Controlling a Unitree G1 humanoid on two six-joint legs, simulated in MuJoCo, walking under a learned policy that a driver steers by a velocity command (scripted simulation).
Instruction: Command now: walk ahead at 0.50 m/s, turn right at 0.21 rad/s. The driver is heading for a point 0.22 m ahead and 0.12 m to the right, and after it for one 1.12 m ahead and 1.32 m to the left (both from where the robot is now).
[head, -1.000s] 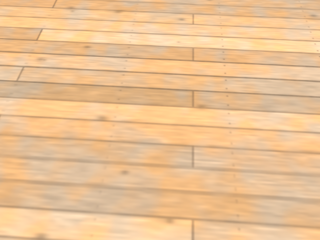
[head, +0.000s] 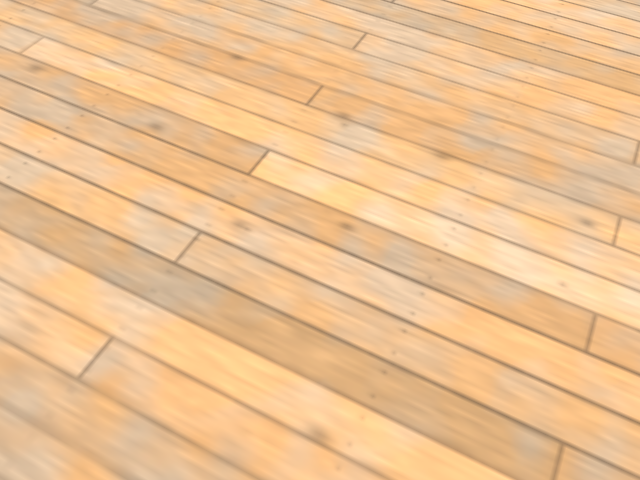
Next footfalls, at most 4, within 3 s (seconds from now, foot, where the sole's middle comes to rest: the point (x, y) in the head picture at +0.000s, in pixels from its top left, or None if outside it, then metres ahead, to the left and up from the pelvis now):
0.32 right None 0.32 -0.13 -0.77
0.74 left None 0.20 0.12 -0.77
1.22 right None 0.32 -0.07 -0.77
1.64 left None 0.13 0.14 -0.77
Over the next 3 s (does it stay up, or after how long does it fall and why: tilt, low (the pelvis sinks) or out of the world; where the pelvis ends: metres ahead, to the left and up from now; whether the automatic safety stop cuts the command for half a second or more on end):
stays up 0.17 0.06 0.00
